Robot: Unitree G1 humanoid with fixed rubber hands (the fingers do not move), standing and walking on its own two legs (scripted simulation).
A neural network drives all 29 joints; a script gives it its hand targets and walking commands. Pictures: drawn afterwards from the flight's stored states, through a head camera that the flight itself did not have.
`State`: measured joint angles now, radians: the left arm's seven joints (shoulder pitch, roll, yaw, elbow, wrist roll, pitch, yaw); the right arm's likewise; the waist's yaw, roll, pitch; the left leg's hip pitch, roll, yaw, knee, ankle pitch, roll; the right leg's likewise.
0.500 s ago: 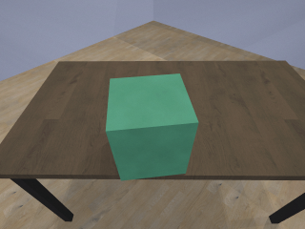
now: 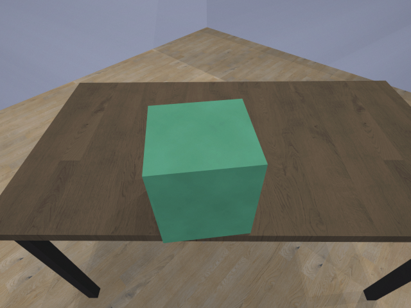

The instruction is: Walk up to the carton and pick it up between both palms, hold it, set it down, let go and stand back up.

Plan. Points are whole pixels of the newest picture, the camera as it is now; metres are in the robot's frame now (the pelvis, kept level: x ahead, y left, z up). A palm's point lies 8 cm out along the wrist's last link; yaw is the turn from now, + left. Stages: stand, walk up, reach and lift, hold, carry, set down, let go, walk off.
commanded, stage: stand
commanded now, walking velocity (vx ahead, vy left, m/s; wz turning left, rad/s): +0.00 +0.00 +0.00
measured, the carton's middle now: (201, 172) +0.42 +0.03 +0.04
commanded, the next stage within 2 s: none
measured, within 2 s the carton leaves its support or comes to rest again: neither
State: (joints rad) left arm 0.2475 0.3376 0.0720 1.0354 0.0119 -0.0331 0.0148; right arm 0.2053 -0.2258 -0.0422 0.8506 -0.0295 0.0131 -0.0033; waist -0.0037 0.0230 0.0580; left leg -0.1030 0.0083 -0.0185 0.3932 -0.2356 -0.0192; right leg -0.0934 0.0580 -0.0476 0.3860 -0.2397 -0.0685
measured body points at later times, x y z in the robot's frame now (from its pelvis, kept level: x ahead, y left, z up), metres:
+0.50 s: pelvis +0.00 +0.00 +0.00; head +0.01 -0.01 +0.45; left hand +0.04 +0.31 -0.12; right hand +0.10 -0.25 -0.14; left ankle -0.01 +0.13 -0.74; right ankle -0.01 -0.07 -0.74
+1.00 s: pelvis +0.00 +0.00 +0.00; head +0.01 -0.01 +0.45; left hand +0.04 +0.31 -0.12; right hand +0.10 -0.25 -0.14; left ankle -0.01 +0.13 -0.74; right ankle -0.01 -0.07 -0.74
